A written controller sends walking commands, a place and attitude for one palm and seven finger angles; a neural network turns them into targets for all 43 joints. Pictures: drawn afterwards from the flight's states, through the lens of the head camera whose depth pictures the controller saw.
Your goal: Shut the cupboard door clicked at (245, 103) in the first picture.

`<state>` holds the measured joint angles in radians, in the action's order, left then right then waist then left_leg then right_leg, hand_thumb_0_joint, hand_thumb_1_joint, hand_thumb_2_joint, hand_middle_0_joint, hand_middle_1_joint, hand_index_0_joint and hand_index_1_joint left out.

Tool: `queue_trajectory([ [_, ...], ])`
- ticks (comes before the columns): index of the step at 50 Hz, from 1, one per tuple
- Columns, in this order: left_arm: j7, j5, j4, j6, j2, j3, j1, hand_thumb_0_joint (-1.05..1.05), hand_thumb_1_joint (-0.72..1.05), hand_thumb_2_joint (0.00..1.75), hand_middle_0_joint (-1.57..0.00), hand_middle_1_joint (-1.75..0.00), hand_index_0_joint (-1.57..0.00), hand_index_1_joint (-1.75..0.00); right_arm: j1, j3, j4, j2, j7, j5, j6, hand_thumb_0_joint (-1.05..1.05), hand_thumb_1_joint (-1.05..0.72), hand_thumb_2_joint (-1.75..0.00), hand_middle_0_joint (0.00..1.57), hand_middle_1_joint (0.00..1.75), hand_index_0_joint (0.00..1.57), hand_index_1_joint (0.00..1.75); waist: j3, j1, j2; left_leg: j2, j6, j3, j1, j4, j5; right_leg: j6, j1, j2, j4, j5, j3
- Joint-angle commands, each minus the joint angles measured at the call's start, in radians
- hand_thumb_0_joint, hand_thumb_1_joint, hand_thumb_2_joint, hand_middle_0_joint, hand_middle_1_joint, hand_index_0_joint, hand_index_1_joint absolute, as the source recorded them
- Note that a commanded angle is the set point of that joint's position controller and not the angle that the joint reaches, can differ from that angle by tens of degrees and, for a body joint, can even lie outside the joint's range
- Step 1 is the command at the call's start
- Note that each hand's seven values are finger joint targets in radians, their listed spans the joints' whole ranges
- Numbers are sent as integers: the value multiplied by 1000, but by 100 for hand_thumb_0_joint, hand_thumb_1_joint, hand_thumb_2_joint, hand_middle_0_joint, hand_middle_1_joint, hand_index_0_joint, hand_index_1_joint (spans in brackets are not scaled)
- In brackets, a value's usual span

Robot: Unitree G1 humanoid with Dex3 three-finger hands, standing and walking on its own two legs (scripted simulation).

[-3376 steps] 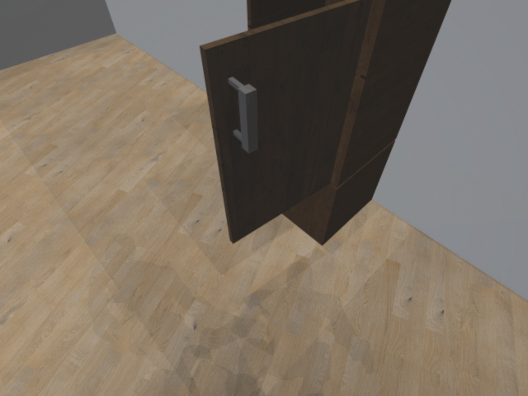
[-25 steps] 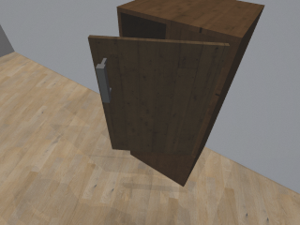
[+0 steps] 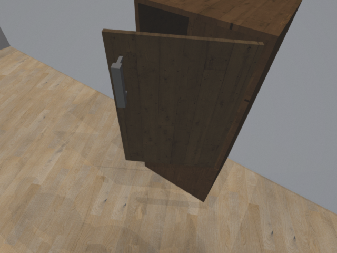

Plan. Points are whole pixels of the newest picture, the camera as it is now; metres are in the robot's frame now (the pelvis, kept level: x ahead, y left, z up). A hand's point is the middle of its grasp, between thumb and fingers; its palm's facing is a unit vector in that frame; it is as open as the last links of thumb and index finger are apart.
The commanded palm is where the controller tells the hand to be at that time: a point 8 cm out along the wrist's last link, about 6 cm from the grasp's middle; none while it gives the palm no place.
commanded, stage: look again from close up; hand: left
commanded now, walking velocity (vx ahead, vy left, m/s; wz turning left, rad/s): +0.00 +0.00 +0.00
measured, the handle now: (121, 82) +0.53 +0.18 +0.12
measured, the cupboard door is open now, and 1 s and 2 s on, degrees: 29 29 29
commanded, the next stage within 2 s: shuffle to correct the standing spot in 0.32 s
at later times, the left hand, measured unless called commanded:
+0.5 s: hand out of the picture -0.05 +0.16 -0.17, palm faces +0.05 -0.99 -0.15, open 7.4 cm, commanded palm none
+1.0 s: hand out of the picture +0.02 +0.11 -0.18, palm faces +0.05 -0.99 -0.10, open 7.4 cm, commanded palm none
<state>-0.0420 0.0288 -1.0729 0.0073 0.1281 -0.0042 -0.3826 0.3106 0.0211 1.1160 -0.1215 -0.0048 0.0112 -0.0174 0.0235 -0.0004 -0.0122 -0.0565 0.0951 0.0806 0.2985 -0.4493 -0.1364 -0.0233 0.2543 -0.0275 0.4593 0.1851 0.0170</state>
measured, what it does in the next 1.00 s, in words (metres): shifts its weight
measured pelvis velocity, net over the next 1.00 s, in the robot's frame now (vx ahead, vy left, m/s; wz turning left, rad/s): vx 0.07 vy -0.02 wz -0.02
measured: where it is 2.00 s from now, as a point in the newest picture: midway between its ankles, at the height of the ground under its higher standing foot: outside the picture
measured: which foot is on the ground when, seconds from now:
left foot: down 0.00-1.00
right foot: down 0.00-1.00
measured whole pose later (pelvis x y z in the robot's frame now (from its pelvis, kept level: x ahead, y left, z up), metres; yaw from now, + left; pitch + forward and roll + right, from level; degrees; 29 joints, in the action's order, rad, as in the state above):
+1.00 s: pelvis +0.07 -0.02 +0.00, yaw -1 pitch +0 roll -1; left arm -0.04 0.02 -1.12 0.02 0.08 -0.01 -0.42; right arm 0.31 0.01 1.14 -0.11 -0.03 0.00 0.02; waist 0.00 -0.01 -0.03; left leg -0.02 0.07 0.09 0.22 -0.49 -0.27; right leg -0.01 0.17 0.00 0.46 0.29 0.01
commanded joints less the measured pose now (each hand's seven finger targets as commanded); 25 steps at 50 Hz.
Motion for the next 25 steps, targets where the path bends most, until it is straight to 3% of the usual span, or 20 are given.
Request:
queue_trajectory([
  [1,-3,4,13,4,59,17,-122,0,90,90,-20,-30,-20,-30,15,25,-45,-126,-13,1,20,0,-90,-90,20,30,20,30,82,-13,26,170,-41,-244,87,230,-399,44,9,-38,-61,155,-64],
  [4,-4,3,13,6,60,17,-125,0,90,90,-20,-30,-20,-30,20,26,-42,-119,-13,-1,20,0,-90,-90,20,30,20,30,67,-8,2,166,-42,-234,50,215,-367,46,25,-43,-77,160,-76],
  [13,-5,6,0,1,50,20,-143,0,90,90,-20,-30,-20,-30,5,29,-38,-128,-14,-3,19,0,-90,-90,20,30,20,30,79,-9,38,182,-45,-256,48,270,-420,39,26,-32,-50,145,-56],
  [19,-6,4,-10,7,52,17,-150,0,90,90,-20,-30,-20,-30,0,27,-39,-124,-14,-5,21,0,-90,-90,20,30,20,30,62,-8,13,172,-45,-239,-2,245,-343,45,33,-44,-80,118,-77],
  [25,0,8,-27,0,37,20,-171,0,90,90,-20,-30,-20,-30,8,31,-27,-141,-17,1,19,0,-90,-90,20,30,20,30,62,-8,41,203,-40,-268,6,296,-506,38,18,-10,-28,186,-30],
])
